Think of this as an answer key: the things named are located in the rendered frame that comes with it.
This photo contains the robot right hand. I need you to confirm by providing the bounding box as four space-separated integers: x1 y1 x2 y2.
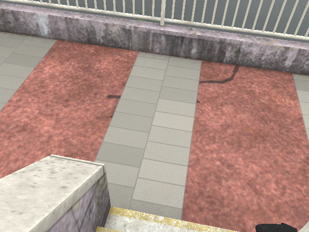
255 222 297 232

